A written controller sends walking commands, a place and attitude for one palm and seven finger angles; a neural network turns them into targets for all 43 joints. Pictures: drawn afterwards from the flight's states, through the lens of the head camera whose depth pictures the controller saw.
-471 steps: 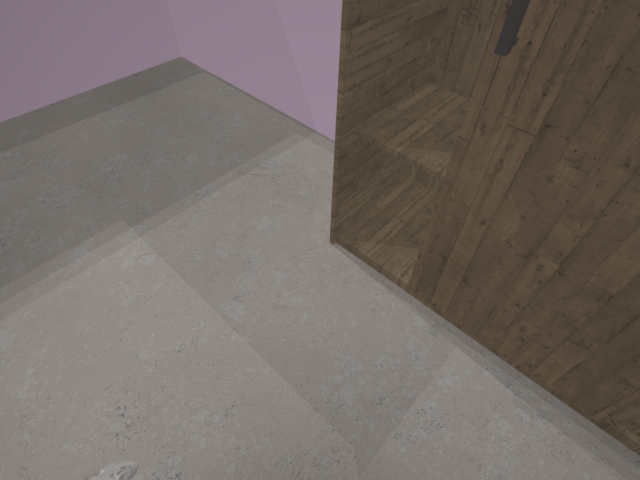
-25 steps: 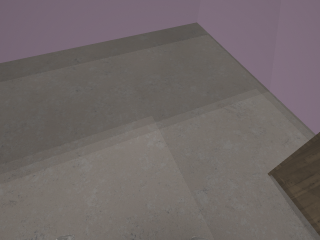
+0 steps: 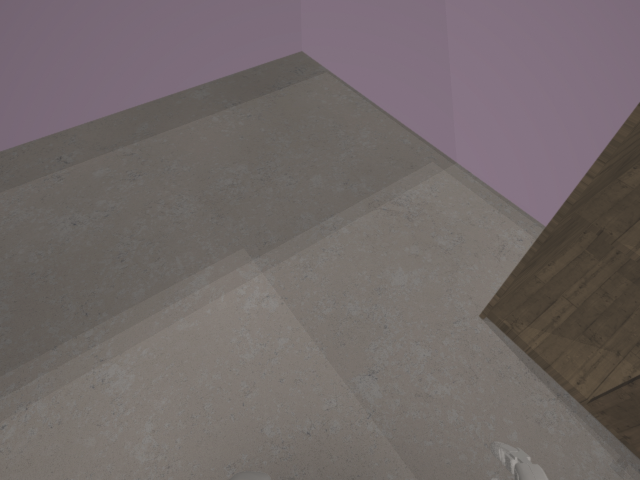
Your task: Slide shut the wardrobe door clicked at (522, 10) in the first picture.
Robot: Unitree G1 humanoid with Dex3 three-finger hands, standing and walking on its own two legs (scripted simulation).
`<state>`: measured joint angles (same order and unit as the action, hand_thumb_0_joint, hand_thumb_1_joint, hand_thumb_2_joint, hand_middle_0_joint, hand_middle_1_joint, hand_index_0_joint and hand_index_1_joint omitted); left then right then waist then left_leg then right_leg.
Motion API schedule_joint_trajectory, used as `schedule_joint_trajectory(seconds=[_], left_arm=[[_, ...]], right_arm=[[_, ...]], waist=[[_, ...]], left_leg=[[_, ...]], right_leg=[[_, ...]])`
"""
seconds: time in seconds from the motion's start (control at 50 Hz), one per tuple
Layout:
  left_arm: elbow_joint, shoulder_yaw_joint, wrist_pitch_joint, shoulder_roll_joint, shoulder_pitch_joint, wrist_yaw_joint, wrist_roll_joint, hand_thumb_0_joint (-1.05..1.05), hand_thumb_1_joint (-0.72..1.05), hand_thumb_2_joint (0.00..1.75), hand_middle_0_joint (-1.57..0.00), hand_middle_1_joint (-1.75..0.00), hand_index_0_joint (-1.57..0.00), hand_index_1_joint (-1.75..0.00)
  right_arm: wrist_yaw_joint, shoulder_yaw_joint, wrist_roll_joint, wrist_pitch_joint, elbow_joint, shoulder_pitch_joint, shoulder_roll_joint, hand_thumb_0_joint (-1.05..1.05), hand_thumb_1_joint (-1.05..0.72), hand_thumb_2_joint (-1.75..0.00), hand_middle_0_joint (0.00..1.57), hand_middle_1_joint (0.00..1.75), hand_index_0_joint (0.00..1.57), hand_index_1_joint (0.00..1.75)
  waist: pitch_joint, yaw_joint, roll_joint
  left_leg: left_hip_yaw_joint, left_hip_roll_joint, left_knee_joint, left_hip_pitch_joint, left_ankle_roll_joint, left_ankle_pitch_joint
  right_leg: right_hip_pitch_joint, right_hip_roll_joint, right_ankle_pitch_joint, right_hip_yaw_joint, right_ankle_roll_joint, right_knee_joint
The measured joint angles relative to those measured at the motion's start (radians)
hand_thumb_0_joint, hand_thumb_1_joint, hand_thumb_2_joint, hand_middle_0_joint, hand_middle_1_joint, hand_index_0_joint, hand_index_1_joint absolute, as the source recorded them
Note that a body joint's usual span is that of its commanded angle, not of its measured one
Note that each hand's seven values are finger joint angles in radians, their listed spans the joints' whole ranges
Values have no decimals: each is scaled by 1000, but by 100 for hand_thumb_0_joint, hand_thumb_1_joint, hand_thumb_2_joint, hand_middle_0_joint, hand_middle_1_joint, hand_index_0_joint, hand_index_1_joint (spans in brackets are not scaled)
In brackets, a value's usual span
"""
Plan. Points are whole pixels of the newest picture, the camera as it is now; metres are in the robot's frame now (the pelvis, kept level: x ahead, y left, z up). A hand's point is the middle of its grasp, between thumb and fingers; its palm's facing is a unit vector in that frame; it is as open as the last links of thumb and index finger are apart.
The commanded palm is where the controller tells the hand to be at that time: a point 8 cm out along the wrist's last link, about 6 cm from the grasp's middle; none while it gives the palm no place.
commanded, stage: turn to face it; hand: right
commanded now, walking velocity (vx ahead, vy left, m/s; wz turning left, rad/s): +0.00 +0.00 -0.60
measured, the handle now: out of the picture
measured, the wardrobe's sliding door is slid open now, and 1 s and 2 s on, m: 0.36 0.36 0.36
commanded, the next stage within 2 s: take the last steps up to it in 1.10 s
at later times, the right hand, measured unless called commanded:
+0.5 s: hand out of the picture -0.03 -0.24 -0.19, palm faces +0.36 +0.90 -0.25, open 7.4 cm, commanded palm none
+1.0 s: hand out of the picture -0.01 -0.20 -0.14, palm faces +0.56 +0.77 -0.30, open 7.3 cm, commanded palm none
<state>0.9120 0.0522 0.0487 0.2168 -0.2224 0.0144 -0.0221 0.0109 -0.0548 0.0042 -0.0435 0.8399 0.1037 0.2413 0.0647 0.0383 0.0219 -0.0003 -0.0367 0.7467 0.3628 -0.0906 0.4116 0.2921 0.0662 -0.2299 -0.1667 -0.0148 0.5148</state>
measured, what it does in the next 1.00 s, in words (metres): steps on the spot, turning right: left foot, then right foot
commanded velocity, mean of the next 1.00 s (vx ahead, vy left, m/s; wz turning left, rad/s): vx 0.00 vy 0.00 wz -0.54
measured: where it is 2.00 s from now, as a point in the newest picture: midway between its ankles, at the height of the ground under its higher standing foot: outside the picture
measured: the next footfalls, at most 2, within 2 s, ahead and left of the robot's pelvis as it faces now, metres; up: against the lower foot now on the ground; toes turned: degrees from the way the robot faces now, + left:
left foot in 0.06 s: +0.04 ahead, +0.14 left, +0.00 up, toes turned -1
right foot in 0.46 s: -0.01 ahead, -0.13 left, +0.00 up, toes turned -23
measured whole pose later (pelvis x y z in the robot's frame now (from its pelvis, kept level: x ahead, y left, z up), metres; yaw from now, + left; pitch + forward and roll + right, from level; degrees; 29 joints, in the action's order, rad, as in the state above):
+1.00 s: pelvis +0.02 +0.02 -0.01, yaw -35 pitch -1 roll -1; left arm 0.93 0.08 0.08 0.26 -0.21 0.02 -0.02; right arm 0.01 -0.03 0.02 -0.01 0.85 0.18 0.19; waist 0.06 0.02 0.06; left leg 0.10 -0.06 0.59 0.27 0.01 0.30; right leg 0.45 0.07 -0.47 -0.10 0.03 1.03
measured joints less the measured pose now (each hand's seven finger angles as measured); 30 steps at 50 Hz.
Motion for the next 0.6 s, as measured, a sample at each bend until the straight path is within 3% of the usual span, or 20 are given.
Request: schedule_joint_trajectory(seconds=[0.04, 0.06, 0.12, 0.18, 0.22, 0.28, 0.36, 0.4, 0.44, 0.46, 0.48, 0.52, 0.6], left_arm=[[4, 8, 6, 6, -15, 0, 4, 0, 91, 90, -21, -30, -21, -30], [6, 13, 7, 13, -21, 1, 9, 0, 91, 90, -21, -30, -21, -30], [18, 34, 24, 41, -28, -1, 8, 1, 91, 90, -21, -30, -21, -30], [28, 47, 36, 61, -31, 9, 2, 1, 91, 90, -20, -30, -20, -30], [30, 50, 38, 67, -32, 15, 2, 1, 91, 90, -20, -30, -20, -30], [33, 47, 42, 66, -26, 19, 4, 1, 91, 90, -20, -30, -20, -30], [34, 35, 42, 58, 3, 21, 9, 1, 91, 90, -20, -30, -20, -30], [27, 28, 34, 54, 22, 20, 12, 1, 91, 90, -20, -30, -20, -30], [13, 22, 20, 53, 36, 21, 13, 1, 91, 90, -20, -30, -20, -30], [5, 20, 8, 53, 42, 21, 11, 1, 91, 90, -20, -30, -20, -30], [2, 19, -3, 44, 54, 19, 11, 1, 91, 90, -20, -30, -20, -30], [-6, 9, -18, 28, 69, 16, 11, 0, 91, 90, -20, -30, -20, -30], [-18, -4, -29, 12, 66, -5, 5, 0, 91, 90, -20, -30, -20, -30]], right_arm=[[-1, 7, -2, 15, -14, 2, -6, 1, -91, -90, 20, 30, 20, 30], [1, 9, 2, 26, -18, 5, -10, 1, -91, -90, 20, 30, 20, 30], [6, 26, 11, 29, -14, 22, -40, 1, -91, -90, 20, 30, 21, 30], [7, 30, 13, 23, -2, 53, -58, 1, -91, -90, 21, 30, 21, 30], [7, 30, 16, 21, 9, 69, -62, 1, -91, -90, 21, 30, 21, 30], [8, 27, 21, 20, 21, 85, -60, 1, -91, -90, 21, 30, 21, 30], [3, 21, 26, 21, 30, 102, -46, 1, -91, -90, 21, 30, 21, 30], [1, 15, 28, 19, 36, 110, -32, 1, -91, -90, 21, 30, 21, 30], [-1, 7, 23, 14, 42, 124, -15, 1, -91, -90, 21, 30, 21, 30], [-3, 2, 19, 9, 45, 133, -5, 1, -91, -90, 21, 30, 21, 30], [-2, -5, 14, -2, 55, 131, 11, 1, -91, -90, 21, 30, 21, 30], [4, -14, 14, -27, 72, 129, 34, 1, -91, -90, 21, 30, 21, 30], [2, -23, 10, -34, 88, 110, 48, 1, -91, -90, 20, 30, 20, 30]], waist=[[-8, 2, 5], [-11, -1, 11], [-8, 6, 42], [-12, 4, 42], [-10, 6, 36], [-2, 2, 16], [19, -19, -15], [30, -32, -30], [31, -40, -42], [26, -43, -48], [30, -46, -67], [34, -55, -83], [25, -48, -64]], left_leg=[[10, 8, -161, -71, 8, -88], [18, 9, -208, -91, 33, -120], [65, -6, -186, -101, 82, -109], [96, -35, -217, -136, 84, -112], [121, -52, -233, -153, 80, -116], [157, -81, -238, -165, 74, -112], [203, -119, -212, -162, 58, -93], [225, -139, -179, -153, 44, -74], [247, -162, -123, -135, 24, -43], [246, -175, -68, -109, 18, -23], [208, -179, 15, -72, 10, 51], [130, -143, 196, 3, 6, 149], [77, -87, 373, 96, -2, 93]], right_leg=[[27, 15, -15, -21, 17, 39], [49, 17, -37, -24, 23, 78], [143, 18, -222, 27, 44, 362], [205, -12, -199, 98, 61, 595], [216, -41, -167, 122, 73, 653], [194, -78, -168, 148, 88, 609], [122, -105, -206, 186, 90, 408], [79, -105, -205, 209, 83, 297], [21, -99, -121, 230, 72, 149], [5, -93, -84, 231, 37, 100], [18, -79, -94, 231, 11, 121], [22, -73, -119, 223, -10, 141], [-12, -71, -81, 176, -10, 68]])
